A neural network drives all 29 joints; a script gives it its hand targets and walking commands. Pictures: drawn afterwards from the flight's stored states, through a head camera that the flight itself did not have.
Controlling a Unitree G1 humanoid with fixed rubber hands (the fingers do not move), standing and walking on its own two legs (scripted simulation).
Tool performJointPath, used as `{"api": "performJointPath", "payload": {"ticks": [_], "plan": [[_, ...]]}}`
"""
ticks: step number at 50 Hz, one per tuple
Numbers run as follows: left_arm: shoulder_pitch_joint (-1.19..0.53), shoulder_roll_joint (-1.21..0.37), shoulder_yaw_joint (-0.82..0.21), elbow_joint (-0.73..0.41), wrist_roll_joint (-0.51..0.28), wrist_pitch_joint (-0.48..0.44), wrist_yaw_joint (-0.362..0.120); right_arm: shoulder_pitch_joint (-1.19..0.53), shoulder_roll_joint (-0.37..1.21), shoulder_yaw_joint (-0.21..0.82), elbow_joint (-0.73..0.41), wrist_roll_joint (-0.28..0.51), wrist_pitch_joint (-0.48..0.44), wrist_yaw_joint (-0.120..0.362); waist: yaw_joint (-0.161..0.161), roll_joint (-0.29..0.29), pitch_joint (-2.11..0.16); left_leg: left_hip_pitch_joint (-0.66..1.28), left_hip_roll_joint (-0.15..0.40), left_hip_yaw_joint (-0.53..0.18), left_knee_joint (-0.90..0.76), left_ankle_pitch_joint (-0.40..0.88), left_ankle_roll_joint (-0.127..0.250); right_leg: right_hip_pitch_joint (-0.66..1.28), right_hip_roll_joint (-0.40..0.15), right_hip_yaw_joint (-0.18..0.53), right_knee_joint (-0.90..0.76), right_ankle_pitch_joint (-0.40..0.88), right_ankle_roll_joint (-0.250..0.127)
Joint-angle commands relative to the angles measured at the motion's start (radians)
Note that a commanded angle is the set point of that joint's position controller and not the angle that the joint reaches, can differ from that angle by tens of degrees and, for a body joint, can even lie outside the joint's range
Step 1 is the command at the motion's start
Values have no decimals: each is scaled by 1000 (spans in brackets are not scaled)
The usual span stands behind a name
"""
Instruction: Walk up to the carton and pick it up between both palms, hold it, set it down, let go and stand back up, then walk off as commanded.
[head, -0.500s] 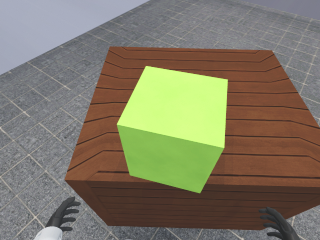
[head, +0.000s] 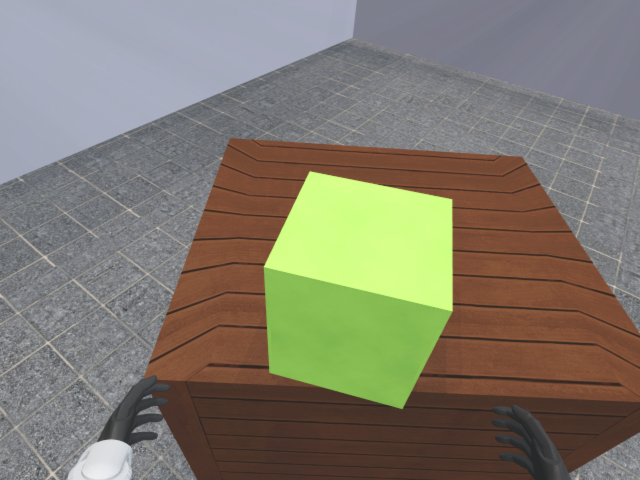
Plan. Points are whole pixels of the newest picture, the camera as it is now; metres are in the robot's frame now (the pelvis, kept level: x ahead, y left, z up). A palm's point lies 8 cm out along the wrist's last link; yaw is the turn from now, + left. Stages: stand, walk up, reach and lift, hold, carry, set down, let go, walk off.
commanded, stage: reach and lift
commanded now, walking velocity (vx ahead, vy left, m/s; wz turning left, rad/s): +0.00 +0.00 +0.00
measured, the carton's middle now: (356, 290) +0.39 -0.03 +0.02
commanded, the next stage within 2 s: none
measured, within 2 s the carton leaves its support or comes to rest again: neither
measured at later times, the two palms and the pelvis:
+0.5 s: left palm (134, 398) +0.22 +0.24 +0.00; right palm (538, 447) +0.17 -0.23 +0.01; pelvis +0.02 +0.00 +0.00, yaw +0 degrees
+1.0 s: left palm (135, 374) +0.23 +0.23 +0.04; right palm (516, 396) +0.21 -0.20 +0.05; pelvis +0.02 +0.00 +0.01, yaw +0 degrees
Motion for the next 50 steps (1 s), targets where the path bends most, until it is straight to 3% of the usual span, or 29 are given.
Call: {"api": "performJointPath", "payload": {"ticks": [1,5,9,17,22,25,27,29,30,31,36,37,38,40,43,47,50], "plan": [[-39,80,66,-269,-38,-37,-13,-27,-92,-48,-275,41,20,-28,-26,99,-6,-177,-13,141,-252,-40,35,139,30,-3,-91,-45,-4],[-17,105,74,-263,-70,-38,-27,5,-35,-13,-361,50,59,-59,-10,62,3,-90,-38,153,-219,11,29,64,7,23,-145,-75,-6],[-23,123,71,-316,-118,-48,-41,43,-5,1,-475,59,97,-88,-16,6,-10,20,-48,133,-180,27,23,-43,-17,37,-180,-95,-15],[72,114,65,-375,-168,-97,-60,132,49,48,-625,103,131,-114,2,55,-53,40,-34,115,-194,126,3,-8,-12,42,-174,49,4],[98,96,42,-434,-185,-141,-61,164,64,68,-694,125,127,-124,2,88,-60,56,-30,96,-184,189,-15,1,-12,38,-170,83,1],[106,108,42,-460,-200,-175,-66,173,95,99,-755,144,123,-136,19,94,-67,47,-34,94,-182,187,-12,2,-16,44,-172,77,8],[127,108,27,-484,-205,-189,-67,204,100,106,-750,154,131,-142,8,108,-65,57,-32,86,-175,210,-21,7,-16,44,-168,99,7],[121,105,22,-501,-206,-198,-68,201,109,117,-771,162,136,-146,8,133,-67,41,-28,77,-174,204,-25,13,-16,45,-168,87,-3],[110,105,9,-519,-214,-210,-67,189,116,102,-800,159,130,-148,1,125,-76,30,-22,71,-171,196,-27,13,-11,43,-167,78,-7],[118,99,9,-511,-216,-216,-70,199,125,127,-818,164,129,-152,16,127,-80,39,-27,78,-170,199,-21,12,-15,44,-168,82,-4],[93,107,-15,-531,-237,-230,-81,189,148,130,-861,160,155,-173,-4,114,-64,-6,-16,63,-178,123,-12,20,-15,45,-167,37,-14],[89,112,-15,-548,-239,-230,-79,190,147,136,-868,164,166,-178,2,134,-65,-4,-17,61,-181,127,-15,22,-17,45,-164,35,-14],[82,107,-26,-552,-246,-226,-82,179,148,129,-877,163,175,-182,-15,126,-57,-1,-13,57,-178,122,-15,13,-16,46,-165,40,-15],[48,119,-19,-567,-250,-215,-80,145,151,131,-894,168,197,-186,-9,142,-71,-17,-13,54,-183,100,-13,14,-17,48,-162,21,-18],[15,130,-12,-544,-263,-187,-88,108,152,132,-914,169,240,-197,-13,113,-56,-35,-13,54,-184,57,-2,10,-22,52,-162,11,-12],[-82,155,-12,-602,-287,-162,-80,25,148,111,-940,166,304,-207,-30,114,-68,-67,-5,48,-197,0,2,13,-22,54,-149,-14,-13],[-158,161,-8,-573,-298,-135,-79,-48,140,100,-913,160,354,-209,-46,98,-76,-81,-6,49,-201,-50,10,12,-29,60,-141,-34,-13]]}}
